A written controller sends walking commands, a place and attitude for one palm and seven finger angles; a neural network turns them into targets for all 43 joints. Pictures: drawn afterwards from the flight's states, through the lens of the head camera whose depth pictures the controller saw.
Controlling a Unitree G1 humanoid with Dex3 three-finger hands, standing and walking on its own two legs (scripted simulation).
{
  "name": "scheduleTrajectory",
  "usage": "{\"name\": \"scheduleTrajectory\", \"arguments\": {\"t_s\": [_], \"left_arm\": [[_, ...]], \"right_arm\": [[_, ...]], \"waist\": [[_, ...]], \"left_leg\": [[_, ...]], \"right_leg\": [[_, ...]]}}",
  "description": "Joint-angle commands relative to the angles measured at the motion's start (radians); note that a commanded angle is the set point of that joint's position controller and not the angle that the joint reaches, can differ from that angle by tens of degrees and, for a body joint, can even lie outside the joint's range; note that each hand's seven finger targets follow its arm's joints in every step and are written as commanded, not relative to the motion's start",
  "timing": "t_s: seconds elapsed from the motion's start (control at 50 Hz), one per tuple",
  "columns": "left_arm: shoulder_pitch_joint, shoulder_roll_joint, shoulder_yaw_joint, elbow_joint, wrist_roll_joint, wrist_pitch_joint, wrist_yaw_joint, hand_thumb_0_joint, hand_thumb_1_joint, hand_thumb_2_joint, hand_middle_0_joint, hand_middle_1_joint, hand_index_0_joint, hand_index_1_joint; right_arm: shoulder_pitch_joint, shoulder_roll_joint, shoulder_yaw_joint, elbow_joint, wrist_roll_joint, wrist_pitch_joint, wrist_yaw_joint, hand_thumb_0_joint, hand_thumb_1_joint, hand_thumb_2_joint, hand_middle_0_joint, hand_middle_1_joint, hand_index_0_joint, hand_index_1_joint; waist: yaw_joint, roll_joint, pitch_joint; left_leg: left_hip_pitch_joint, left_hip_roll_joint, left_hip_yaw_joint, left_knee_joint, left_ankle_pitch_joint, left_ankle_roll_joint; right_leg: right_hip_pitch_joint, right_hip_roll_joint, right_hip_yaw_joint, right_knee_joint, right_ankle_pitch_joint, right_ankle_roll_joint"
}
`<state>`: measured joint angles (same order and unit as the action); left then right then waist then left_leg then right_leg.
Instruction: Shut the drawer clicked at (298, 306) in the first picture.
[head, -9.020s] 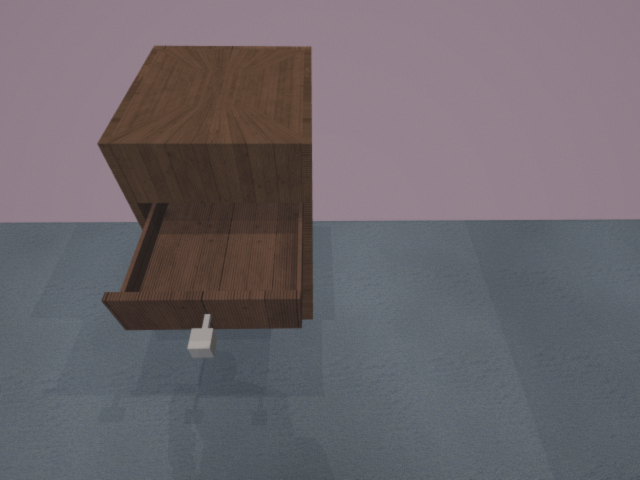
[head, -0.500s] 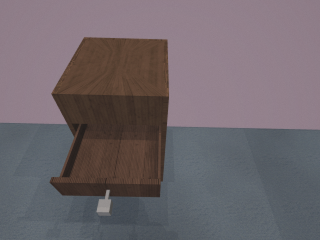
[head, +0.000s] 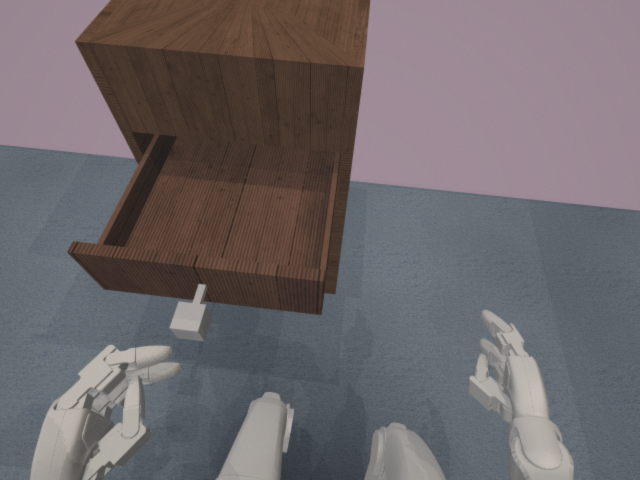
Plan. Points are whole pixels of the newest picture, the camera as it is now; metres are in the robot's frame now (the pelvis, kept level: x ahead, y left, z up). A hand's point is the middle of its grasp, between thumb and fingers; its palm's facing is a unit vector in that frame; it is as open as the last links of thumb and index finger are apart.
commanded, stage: raise the hand and make a fist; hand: left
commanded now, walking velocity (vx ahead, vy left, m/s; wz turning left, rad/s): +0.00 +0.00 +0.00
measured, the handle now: (195, 309) +0.34 +0.25 -0.11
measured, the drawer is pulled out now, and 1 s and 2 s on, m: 0.27 0.27 0.27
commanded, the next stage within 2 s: bring the fist close to the handle in 1.32 s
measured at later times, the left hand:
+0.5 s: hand (160, 427) +0.16 +0.20 +0.01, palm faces -0.03 -1.00 -0.02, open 3.1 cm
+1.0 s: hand (157, 425) +0.17 +0.21 +0.00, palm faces +0.03 -1.00 -0.01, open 3.3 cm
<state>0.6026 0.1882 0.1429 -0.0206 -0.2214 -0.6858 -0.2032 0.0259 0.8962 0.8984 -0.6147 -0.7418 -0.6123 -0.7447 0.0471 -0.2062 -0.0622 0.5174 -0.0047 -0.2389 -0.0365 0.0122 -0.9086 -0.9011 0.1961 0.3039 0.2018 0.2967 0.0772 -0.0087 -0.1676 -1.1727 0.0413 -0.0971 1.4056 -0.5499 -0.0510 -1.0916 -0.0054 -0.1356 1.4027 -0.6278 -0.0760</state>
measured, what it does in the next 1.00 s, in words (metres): shifts its weight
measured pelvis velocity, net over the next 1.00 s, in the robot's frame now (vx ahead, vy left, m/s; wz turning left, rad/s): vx -0.01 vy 0.06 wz -0.03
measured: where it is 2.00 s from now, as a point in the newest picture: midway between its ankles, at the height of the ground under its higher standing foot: outside the picture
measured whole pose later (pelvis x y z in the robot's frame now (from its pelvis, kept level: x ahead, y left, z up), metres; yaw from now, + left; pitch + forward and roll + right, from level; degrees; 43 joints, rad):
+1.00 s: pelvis -0.01 +0.06 -0.04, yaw -2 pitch +24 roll -5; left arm 0.67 0.16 0.00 -0.21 -0.14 -0.54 -0.12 0.02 0.90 0.90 -1.40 -1.59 -1.39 -1.60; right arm 0.10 -0.17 -0.02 0.46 -0.01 -0.15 0.00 0.01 -0.90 -0.90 0.20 0.30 0.21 0.30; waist 0.03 0.00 -0.22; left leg -1.41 0.01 -0.06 1.58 -0.59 0.02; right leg -1.30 -0.04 -0.09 1.52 -0.64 0.01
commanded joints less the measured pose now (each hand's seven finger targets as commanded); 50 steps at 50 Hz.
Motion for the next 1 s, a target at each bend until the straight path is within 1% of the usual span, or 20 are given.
{"name": "scheduleTrajectory", "arguments": {"t_s": [0.0, 0.04, 0.08, 0.1, 0.14, 0.16, 0.18, 0.22, 0.26, 0.3, 0.36, 0.4, 0.44, 0.48, 0.56, 0.64, 0.68, 0.74, 0.86, 0.98], "left_arm": [[-0.151, 0.06, -0.031, -0.169, -0.059, -0.031, -0.155, 0.0, 0.9, 0.9, -0.8, -0.95, -0.8, -0.95], [-0.078, 0.06, -0.016, -0.095, -0.083, 0.098, -0.218, 0.0, 0.9, 0.9, -0.84, -0.993, -0.84, -0.993], [-0.035, 0.105, 0.059, -0.055, -0.112, 0.237, -0.24, 0.0, 0.9, 0.9, -0.88, -1.037, -0.88, -1.037], [-0.028, 0.159, 0.126, -0.089, -0.119, 0.285, -0.227, 0.0, 0.9, 0.9, -0.9, -1.058, -0.9, -1.058], [-0.029, 0.177, 0.18, -0.173, -0.119, 0.319, -0.164, 0.0, 0.9, 0.9, -0.94, -1.102, -0.94, -1.102], [0.001, 0.186, 0.223, -0.157, -0.118, 0.316, -0.12, 0.0, 0.9, 0.9, -0.96, -1.123, -0.96, -1.123], [-0.009, 0.163, 0.215, -0.238, -0.116, 0.282, -0.081, 0.0, 0.9, 0.9, -0.98, -1.145, -0.98, -1.145], [0.045, 0.125, 0.204, -0.242, -0.098, 0.206, -0.02, 0.0, 0.9, 0.9, -1.02, -1.188, -1.02, -1.188], [0.043, 0.113, 0.164, -0.242, -0.068, 0.132, -0.002, 0.0, 0.9, 0.9, -1.06, -1.232, -1.06, -1.232], [0.035, 0.074, 0.088, -0.207, -0.048, 0.061, -0.021, 0.0, 0.9, 0.9, -1.1, -1.275, -1.1, -1.275], [-0.001, 0.007, -0.029, -0.127, -0.046, 0.016, -0.081, 0.0, 0.9, 0.9, -1.16, -1.34, -1.16, -1.34], [0.001, 0.018, -0.04, -0.124, -0.055, 0.009, -0.107, 0.0, 0.9, 0.9, -1.2, -1.383, -1.2, -1.383], [0.006, 0.059, -0.01, -0.175, -0.056, 0.012, -0.107, 0.0, 0.9, 0.9, -1.24, -1.427, -1.24, -1.427], [-0.001, 0.095, 0.027, -0.254, -0.05, 0.012, -0.076, 0.0, 0.9, 0.9, -1.28, -1.47, -1.28, -1.47], [0.067, 0.1, 0.052, -0.336, -0.02, 0.039, 0.011, 0.0, 0.9, 0.9, -1.36, -1.557, -1.36, -1.557], [0.126, -0.001, -0.078, -0.335, 0.012, 0.109, 0.03, 0.0, 0.9, 0.9, -1.4, -1.6, -1.4, -1.6], [0.136, -0.029, -0.134, -0.313, 0.034, 0.152, 0.016, 0.0, 0.9, 0.9, -1.4, -1.6, -1.4, -1.6], [0.113, -0.003, -0.153, -0.338, 0.052, 0.181, 0.008, 0.0, 0.9, 0.9, -1.4, -1.6, -1.4, -1.6], [0.109, 0.041, -0.087, -0.404, 0.065, 0.097, 0.084, 0.0, 0.9, 0.9, -1.4, -1.6, -1.4, -1.6], [0.165, -0.005, -0.156, -0.411, 0.074, 0.064, 0.074, 0.0, 0.9, 0.9, -1.4, -1.6, -1.4, -1.6]], "right_arm": [[0.057, -0.121, -0.028, -0.079, 0.018, -0.071, -0.03, 0.0, -0.9, -0.9, 0.2, 0.3, 0.2, 0.3], [0.04, -0.132, -0.029, -0.102, 0.04, -0.069, -0.041, 0.0, -0.9, -0.9, 0.2, 0.3, 0.2, 0.3], [0.012, -0.128, -0.027, -0.127, 0.058, -0.047, -0.048, 0.0, -0.9, -0.9, 0.2, 0.3, 0.2, 0.3], [-0.008, -0.123, -0.032, -0.136, 0.062, -0.035, -0.053, 0.0, -0.9, -0.9, 0.2, 0.3, 0.2, 0.3], [-0.016, -0.098, -0.031, -0.146, 0.056, -0.023, -0.053, 0.0, -0.9, -0.9, 0.2, 0.3, 0.2, 0.3], [-0.031, -0.083, -0.033, -0.125, 0.05, -0.014, -0.05, 0.0, -0.9, -0.9, 0.2, 0.3, 0.2, 0.3], [-0.002, -0.068, -0.033, -0.127, 0.045, -0.011, -0.042, 0.0, -0.9, -0.9, 0.2, 0.3, 0.2, 0.3], [0.008, -0.041, -0.046, -0.089, 0.037, -0.007, -0.028, 0.0, -0.9, -0.9, 0.2, 0.3, 0.2, 0.3], [0.003, -0.039, -0.05, -0.066, 0.03, -0.011, -0.021, 0.0, -0.9, -0.9, 0.2, 0.3, 0.2, 0.3], [0.003, -0.056, -0.051, -0.054, 0.026, -0.021, -0.014, 0.0, -0.9, -0.9, 0.2, 0.3, 0.2, 0.3], [0.0, -0.095, -0.047, -0.064, 0.033, -0.045, -0.018, 0.0, -0.9, -0.9, 0.2, 0.3, 0.2, 0.3], [0.016, -0.121, -0.049, -0.085, 0.035, -0.063, -0.025, 0.0, -0.9, -0.9, 0.2, 0.3, 0.2, 0.3], [0.027, -0.133, -0.048, -0.106, 0.032, -0.071, -0.032, 0.0, -0.9, -0.9, 0.2, 0.3, 0.2, 0.3], [0.031, -0.134, -0.047, -0.12, 0.025, -0.066, -0.032, 0.0, -0.9, -0.9, 0.2, 0.3, 0.2, 0.3], [0.025, -0.116, -0.045, -0.144, 0.014, -0.031, -0.016, 0.0, -0.9, -0.9, 0.2, 0.3, 0.2, 0.3], [0.012, -0.122, -0.036, -0.184, 0.013, 0.003, 0.011, 0.0, -0.9, -0.9, 0.2, 0.3, 0.2, 0.3], [0.009, -0.13, -0.033, -0.197, 0.018, 0.02, 0.013, 0.0, -0.9, -0.9, 0.2, 0.3, 0.2, 0.3], [0.002, -0.134, -0.025, -0.216, 0.02, 0.033, 0.011, 0.0, -0.9, -0.9, 0.2, 0.3, 0.2, 0.3], [0.009, -0.103, -0.022, -0.208, -0.002, 0.039, 0.016, 0.0, -0.9, -0.9, 0.2, 0.3, 0.2, 0.3], [0.011, -0.115, -0.019, -0.217, -0.003, 0.04, 0.038, 0.0, -0.9, -0.9, 0.2, 0.3, 0.2, 0.3]], "waist": [[-0.149, -0.011, -0.175], [-0.119, -0.079, -0.215], [-0.075, -0.116, -0.268], [-0.048, -0.103, -0.3], [-0.019, -0.071, -0.343], [0.003, -0.059, -0.333], [0.006, -0.034, -0.376], [0.012, -0.015, -0.345], [-0.007, 0.008, -0.307], [-0.05, 0.029, -0.244], [-0.11, -0.014, -0.127], [-0.111, -0.031, -0.148], [-0.089, -0.006, -0.224], [-0.061, 0.044, -0.298], [-0.019, 0.103, -0.346], [-0.052, 0.106, -0.296], [-0.075, 0.066, -0.266], [-0.082, 0.053, -0.227], [-0.039, 0.102, -0.292], [-0.054, 0.126, -0.324]], "left_leg": [[0.05, -0.027, 0.061, -0.065, 0.098, 0.096], [0.033, -0.035, 0.055, -0.085, 0.084, 0.1], [0.016, -0.049, 0.061, -0.092, 0.098, 0.099], [0.018, -0.052, 0.06, -0.101, 0.105, 0.096], [0.032, -0.049, 0.056, -0.116, 0.141, 0.094], [0.037, -0.041, 0.049, -0.116, 0.169, 0.088], [0.06, -0.037, 0.05, -0.122, 0.215, 0.087], [0.083, -0.032, 0.058, -0.138, 0.254, 0.078], [0.07, -0.029, 0.063, -0.128, 0.248, 0.078], [0.05, -0.033, 0.062, -0.116, 0.196, 0.078], [0.003, -0.037, 0.047, -0.106, 0.07, 0.089], [-0.01, -0.043, 0.042, -0.103, -0.001, 0.091], [0.002, -0.044, 0.04, -0.104, -0.004, 0.093], [0.053, -0.043, 0.035, -0.117, 0.026, 0.092], [0.119, -0.041, 0.027, -0.155, 0.071, 0.085], [0.117, -0.041, 0.008, -0.168, 0.042, 0.08], [0.103, -0.036, -0.007, -0.17, 0.023, 0.081], [0.066, -0.039, -0.022, -0.173, -0.054, 0.079], [0.1, -0.04, -0.032, -0.147, 0.024, 0.065], [0.111, -0.037, -0.034, -0.129, 0.066, 0.062]], "right_leg": [[0.116, 0.015, 0.221, -0.342, 0.062, 0.055], [0.166, 0.008, 0.224, -0.361, 0.026, 0.065], [0.25, -0.011, 0.246, -0.373, 0.033, 0.078], [0.287, -0.02, 0.255, -0.371, 0.035, 0.084], [0.316, -0.027, 0.25, -0.346, 0.082, 0.087], [0.313, -0.018, 0.235, -0.319, 0.136, 0.082], [0.33, -0.02, 0.222, -0.291, 0.215, 0.081], [0.303, -0.009, 0.19, -0.26, 0.293, 0.074], [0.238, -0.005, 0.18, -0.248, 0.278, 0.069], [0.145, -0.001, 0.164, -0.245, 0.185, 0.064], [0.007, 0.008, 0.145, -0.264, -0.026, 0.051], [-0.015, 0.006, 0.15, -0.261, -0.11, 0.048], [-0.001, 0.006, 0.144, -0.231, -0.097, 0.043], [-0.004, 0.012, 0.114, -0.179, -0.033, 0.038], [-0.019, 0.021, 0.062, -0.122, 0.05, 0.031], [-0.057, 0.018, 0.038, -0.119, 0.058, 0.036], [-0.075, 0.02, 0.032, -0.121, 0.053, 0.04], [-0.103, 0.018, 0.033, -0.114, 0.01, 0.041], [-0.144, 0.022, 0.032, -0.055, 0.036, 0.033], [-0.148, 0.019, 0.03, -0.042, 0.058, 0.03]]}}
